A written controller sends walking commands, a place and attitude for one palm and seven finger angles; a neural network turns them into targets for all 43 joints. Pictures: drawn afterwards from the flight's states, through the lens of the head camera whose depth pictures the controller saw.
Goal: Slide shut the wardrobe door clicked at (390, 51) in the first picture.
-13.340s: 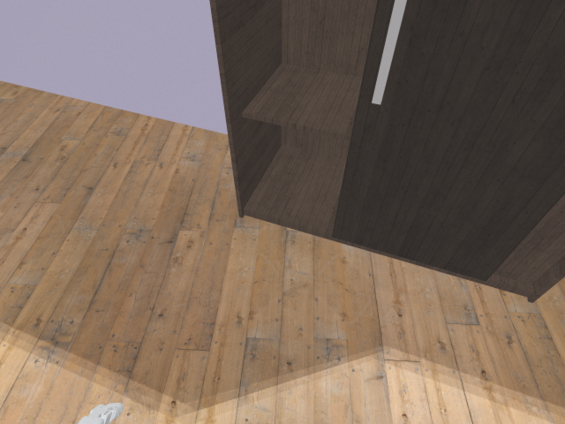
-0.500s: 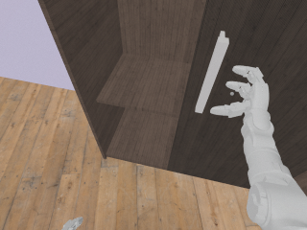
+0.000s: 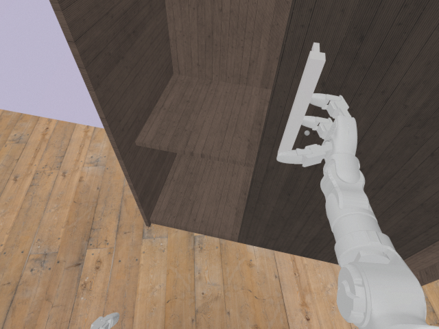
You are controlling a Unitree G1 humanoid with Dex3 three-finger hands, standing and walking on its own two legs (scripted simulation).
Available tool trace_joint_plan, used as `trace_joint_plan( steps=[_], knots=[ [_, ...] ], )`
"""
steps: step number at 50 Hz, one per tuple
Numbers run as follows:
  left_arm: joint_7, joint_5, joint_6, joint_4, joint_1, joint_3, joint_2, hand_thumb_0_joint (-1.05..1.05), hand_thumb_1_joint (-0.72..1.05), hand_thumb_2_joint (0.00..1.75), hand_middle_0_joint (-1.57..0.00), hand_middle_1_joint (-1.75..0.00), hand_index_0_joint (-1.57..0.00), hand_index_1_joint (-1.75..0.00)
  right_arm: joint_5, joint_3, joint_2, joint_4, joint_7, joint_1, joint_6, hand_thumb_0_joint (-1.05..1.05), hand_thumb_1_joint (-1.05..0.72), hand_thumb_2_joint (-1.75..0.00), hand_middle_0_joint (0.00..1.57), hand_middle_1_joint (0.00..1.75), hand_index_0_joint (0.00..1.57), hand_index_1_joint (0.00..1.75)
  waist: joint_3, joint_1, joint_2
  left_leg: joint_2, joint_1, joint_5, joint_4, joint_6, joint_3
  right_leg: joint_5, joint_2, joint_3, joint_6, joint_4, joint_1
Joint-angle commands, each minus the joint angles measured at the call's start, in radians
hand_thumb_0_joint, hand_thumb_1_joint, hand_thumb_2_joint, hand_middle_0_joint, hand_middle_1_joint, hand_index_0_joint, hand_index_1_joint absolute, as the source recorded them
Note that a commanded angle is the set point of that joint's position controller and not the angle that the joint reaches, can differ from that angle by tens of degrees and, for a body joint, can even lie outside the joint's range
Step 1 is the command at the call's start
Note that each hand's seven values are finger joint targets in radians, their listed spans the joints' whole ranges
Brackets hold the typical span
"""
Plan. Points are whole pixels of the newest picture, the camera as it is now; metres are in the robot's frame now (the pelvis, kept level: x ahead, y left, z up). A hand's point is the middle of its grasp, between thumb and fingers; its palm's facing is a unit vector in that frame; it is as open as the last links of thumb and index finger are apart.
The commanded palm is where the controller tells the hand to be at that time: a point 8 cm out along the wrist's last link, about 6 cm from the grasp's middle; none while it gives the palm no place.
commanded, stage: feel for the door with the fingertips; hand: right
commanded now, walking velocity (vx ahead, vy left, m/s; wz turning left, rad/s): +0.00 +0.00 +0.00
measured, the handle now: (297, 109) +0.53 -0.09 +0.12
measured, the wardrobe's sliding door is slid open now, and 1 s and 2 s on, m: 0.43 0.43 0.43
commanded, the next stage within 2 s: slide the fingers in behind the handle in 0.68 s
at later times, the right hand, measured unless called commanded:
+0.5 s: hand (304, 125) +0.47 -0.10 +0.13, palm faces +0.10 +1.00 -0.02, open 14.0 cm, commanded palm +0.44 -0.15 +0.13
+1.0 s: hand (306, 121) +0.48 -0.10 +0.13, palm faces +0.10 +0.99 -0.02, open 13.9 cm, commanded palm +0.45 -0.15 +0.13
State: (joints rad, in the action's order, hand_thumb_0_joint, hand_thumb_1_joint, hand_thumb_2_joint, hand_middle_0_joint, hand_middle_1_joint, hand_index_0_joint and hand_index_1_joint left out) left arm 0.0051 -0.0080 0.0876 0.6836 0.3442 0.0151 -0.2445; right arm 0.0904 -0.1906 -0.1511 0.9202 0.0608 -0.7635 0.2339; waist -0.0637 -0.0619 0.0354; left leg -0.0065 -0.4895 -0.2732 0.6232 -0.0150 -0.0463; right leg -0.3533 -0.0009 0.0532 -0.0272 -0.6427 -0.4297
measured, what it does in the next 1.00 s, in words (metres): stands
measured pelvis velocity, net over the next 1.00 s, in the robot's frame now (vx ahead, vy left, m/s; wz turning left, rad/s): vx -0.01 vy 0.01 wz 0.00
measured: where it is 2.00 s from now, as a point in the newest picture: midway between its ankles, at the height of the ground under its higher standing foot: outside the picture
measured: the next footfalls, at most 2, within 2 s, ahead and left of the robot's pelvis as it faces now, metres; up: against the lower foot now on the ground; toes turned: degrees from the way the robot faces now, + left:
none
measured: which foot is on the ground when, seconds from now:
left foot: down 0.00-1.00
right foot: down 0.00-1.00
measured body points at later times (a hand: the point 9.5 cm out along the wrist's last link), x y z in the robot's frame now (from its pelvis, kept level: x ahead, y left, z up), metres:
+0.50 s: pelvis +0.00 +0.01 +0.00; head +0.04 +0.03 +0.45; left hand +0.06 +0.27 -0.13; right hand +0.46 -0.15 +0.13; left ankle +0.02 +0.11 -0.72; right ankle -0.02 -0.10 -0.72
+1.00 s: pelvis -0.01 +0.01 +0.00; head +0.05 +0.02 +0.44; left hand +0.02 +0.26 -0.13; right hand +0.47 -0.15 +0.13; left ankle +0.02 +0.11 -0.72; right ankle -0.02 -0.10 -0.72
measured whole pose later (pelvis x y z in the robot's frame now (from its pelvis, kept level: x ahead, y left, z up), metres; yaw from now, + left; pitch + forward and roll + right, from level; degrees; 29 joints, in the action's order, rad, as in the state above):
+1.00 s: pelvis -0.01 +0.01 +0.00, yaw +0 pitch +10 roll +0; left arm 0.02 0.01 0.06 0.70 0.40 0.01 -0.25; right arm 0.05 -0.26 -0.23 1.12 0.09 -0.91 0.33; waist -0.07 -0.10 0.03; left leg 0.00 -0.56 -0.27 0.65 -0.03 -0.05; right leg -0.35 -0.01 0.05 -0.02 -0.67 -0.50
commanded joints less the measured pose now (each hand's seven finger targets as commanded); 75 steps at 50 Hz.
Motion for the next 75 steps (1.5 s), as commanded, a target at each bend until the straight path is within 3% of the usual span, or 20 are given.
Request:
trace_joint_plan(
  steps=[1,3,8,14,16,17,23,26,28,31,33,40,42,47,50,59,62,67,70,75],
  knots=[
    [0.0,0.012,0.04,-0.108,0.046,-0.048,-0.12,0.0,0.9,0.9,-0.2,-0.3,-0.2,-0.3,-0.022,-0.029,-0.151,-0.317,0.053,-0.459,0.104,0.0,0.5,-0.3,0.3,1.2,0.3,1.2,-0.408,0.004,-0.023,0.025,0.213,0.344,-0.02,-0.017,0.019,0.369,0.001,-0.05,0.017,0.065,0.152],
    [0.003,0.017,0.038,-0.109,0.045,-0.048,-0.123,0.0,0.9,0.9,-0.2,-0.3,-0.2,-0.3,-0.03,-0.046,-0.166,-0.311,0.067,-0.418,0.104,0.0,0.5,-0.3,0.3,1.2,0.3,1.2,-0.402,0.012,-0.068,0.027,0.236,0.379,-0.015,-0.017,0.02,0.392,0.0,-0.048,0.013,0.059,0.131],
    [-0.014,0.009,0.023,-0.107,0.036,-0.045,-0.126,0.0,0.9,0.9,-0.2,-0.3,-0.2,-0.3,-0.041,-0.045,-0.196,-0.267,0.057,-0.481,0.084,0.0,0.5,-0.3,0.3,1.2,0.3,1.2,-0.315,-0.016,-0.105,0.024,0.237,0.328,-0.048,-0.01,0.032,0.271,0.004,-0.033,0.0,0.078,0.069],
    [-0.02,0.005,0.027,-0.096,0.048,-0.04,-0.118,0.0,0.9,0.9,-0.2,-0.3,-0.2,-0.3,-0.015,-0.031,-0.169,-0.233,0.026,-0.52,0.075,0.0,0.5,-0.3,0.3,1.2,0.3,1.2,-0.359,-0.022,-0.019,0.023,0.237,0.344,-0.051,-0.014,0.035,0.287,0.011,-0.03,0.004,0.073,0.106],
    [-0.02,0.006,0.026,-0.095,0.056,-0.042,-0.125,0.0,0.9,0.9,-0.2,-0.3,-0.2,-0.3,-0.01,-0.057,-0.194,-0.189,0.019,-0.479,0.074,0.0,0.5,-0.3,0.3,1.2,0.3,1.2,-0.361,-0.017,-0.097,0.023,0.263,0.357,-0.053,-0.009,0.036,0.28,0.011,-0.026,0.001,0.072,0.07],
    [-0.019,0.003,0.025,-0.095,0.055,-0.04,-0.122,0.0,0.9,0.9,-0.2,-0.3,-0.2,-0.3,-0.01,-0.02,-0.154,-0.17,0.013,-0.492,0.071,0.0,0.5,-0.3,0.3,1.2,0.3,1.2,-0.334,-0.033,-0.096,0.023,0.244,0.349,-0.057,-0.008,0.034,0.268,0.012,-0.025,0.0,0.073,0.066],
    [-0.017,0.007,0.018,-0.087,0.073,-0.041,-0.13,0.0,0.9,0.9,-0.2,-0.3,-0.2,-0.3,-0.024,-0.06,-0.211,-0.104,0.018,-0.57,0.091,0.0,0.5,-0.3,0.3,1.2,0.3,1.2,-0.296,-0.039,-0.079,0.018,0.215,0.292,-0.066,-0.006,0.044,0.21,0.018,-0.025,-0.005,0.071,0.03],
    [-0.017,0.012,0.018,-0.086,0.083,-0.042,-0.133,0.0,0.9,0.9,-0.2,-0.3,-0.2,-0.3,-0.029,-0.089,-0.262,-0.123,0.025,-0.64,0.122,0.0,0.5,-0.3,0.3,1.2,0.3,1.2,-0.352,-0.046,-0.082,0.018,0.233,0.289,-0.059,-0.002,0.055,0.203,0.021,-0.027,-0.009,0.061,0.03],
    [-0.015,0.015,0.015,-0.087,0.084,-0.044,-0.132,0.0,0.9,0.9,-0.2,-0.3,-0.2,-0.3,-0.039,-0.101,-0.281,-0.144,0.029,-0.634,0.144,0.0,0.5,-0.3,0.3,1.2,0.3,1.2,-0.401,-0.033,-0.023,0.018,0.248,0.332,-0.043,-0.007,0.058,0.245,0.024,-0.025,-0.008,0.052,0.055],
    [-0.012,0.017,0.015,-0.081,0.092,-0.045,-0.132,0.0,0.9,0.9,-0.2,-0.3,-0.2,-0.3,-0.043,-0.095,-0.278,-0.117,0.026,-0.63,0.156,0.0,0.5,-0.3,0.3,1.2,0.3,1.2,-0.406,-0.042,-0.031,0.021,0.237,0.35,-0.033,-0.005,0.052,0.262,0.019,-0.026,-0.005,0.044,0.055],
    [-0.012,0.018,0.008,-0.075,0.103,-0.044,-0.139,0.0,0.9,0.9,-0.2,-0.3,-0.2,-0.3,-0.044,-0.077,-0.256,-0.043,0.018,-0.619,0.142,0.0,0.5,-0.3,0.3,1.2,0.3,1.2,-0.353,-0.06,-0.091,0.024,0.209,0.329,-0.041,-0.004,0.042,0.239,0.015,-0.031,-0.007,0.049,0.028],
    [-0.007,0.017,0.009,-0.071,0.119,-0.048,-0.141,0.0,0.9,0.9,-0.2,-0.3,-0.2,-0.3,-0.035,-0.062,-0.224,-0.027,0.018,-0.664,0.141,0.0,0.5,-0.3,0.3,1.2,0.3,1.2,-0.371,-0.066,-0.026,0.026,0.163,0.28,-0.04,-0.007,0.037,0.227,0.014,-0.037,-0.003,0.047,0.054],
    [-0.005,0.021,0.009,-0.065,0.127,-0.047,-0.147,0.0,0.9,0.9,-0.2,-0.3,-0.2,-0.3,-0.037,-0.069,-0.233,0.002,0.02,-0.662,0.144,0.0,0.5,-0.3,0.3,1.2,0.3,1.2,-0.347,-0.072,-0.066,0.027,0.148,0.255,-0.042,-0.007,0.032,0.207,0.011,-0.042,-0.002,0.048,0.034],
    [0.0,0.022,0.01,-0.072,0.123,-0.048,-0.145,0.0,0.9,0.9,-0.2,-0.3,-0.2,-0.3,-0.041,-0.053,-0.215,-0.02,0.026,-0.663,0.162,0.0,0.5,-0.3,0.3,1.2,0.3,1.2,-0.347,-0.071,-0.06,0.028,0.139,0.233,-0.04,-0.008,0.032,0.19,0.011,-0.044,-0.003,0.05,0.038],
    [-0.001,0.022,0.007,-0.078,0.12,-0.049,-0.15,0.0,0.9,0.9,-0.2,-0.3,-0.2,-0.3,-0.041,-0.097,-0.263,-0.03,0.03,-0.628,0.164,0.0,0.5,-0.3,0.3,1.2,0.3,1.2,-0.373,-0.051,-0.051,0.027,0.159,0.245,-0.035,-0.01,0.036,0.202,0.01,-0.039,-0.003,0.046,0.038],
    [0.004,0.02,0.005,-0.094,0.098,-0.051,-0.14,0.0,0.9,0.9,-0.2,-0.3,-0.2,-0.3,-0.041,-0.038,-0.184,-0.128,0.046,-0.601,0.158,0.0,0.5,-0.3,0.3,1.2,0.3,1.2,-0.368,-0.043,-0.013,0.032,0.14,0.26,-0.026,-0.016,0.021,0.255,0.002,-0.049,0.007,0.055,0.094],
    [0.004,0.02,0.007,-0.089,0.093,-0.055,-0.137,0.0,0.9,0.9,-0.2,-0.3,-0.2,-0.3,-0.037,-0.02,-0.15,-0.139,0.062,-0.592,0.146,0.0,0.5,-0.3,0.3,1.2,0.3,1.2,-0.359,-0.046,-0.04,0.034,0.132,0.269,-0.027,-0.014,0.017,0.272,-0.002,-0.049,0.009,0.05,0.104],
    [0.001,0.023,0.002,-0.087,0.091,-0.054,-0.137,0.0,0.9,0.9,-0.2,-0.3,-0.2,-0.3,-0.042,-0.051,-0.18,-0.144,0.085,-0.573,0.125,0.0,0.5,-0.3,0.3,1.2,0.3,1.2,-0.367,-0.035,-0.078,0.031,0.18,0.299,-0.027,-0.013,0.021,0.278,0.003,-0.042,0.006,0.056,0.078],
    [0.004,0.024,0.0,-0.094,0.081,-0.053,-0.127,0.0,0.9,0.9,-0.2,-0.3,-0.2,-0.3,-0.049,-0.024,-0.146,-0.193,0.087,-0.555,0.124,0.0,0.5,-0.3,0.3,1.2,0.3,1.2,-0.39,-0.029,-0.016,0.031,0.178,0.341,-0.018,-0.015,0.02,0.343,0.0,-0.039,0.012,0.051,0.118],
    [0.008,0.021,-0.003,-0.1,0.079,-0.056,-0.126,0.0,0.9,0.9,-0.2,-0.3,-0.2,-0.3,-0.042,0.002,-0.105,-0.203,0.089,-0.501,0.101,0.0,0.5,-0.3,0.3,1.2,0.3,1.2,-0.365,-0.03,-0.091,0.034,0.194,0.357,-0.027,-0.013,0.015,0.353,-0.004,-0.04,0.011,0.055,0.104]
  ],
)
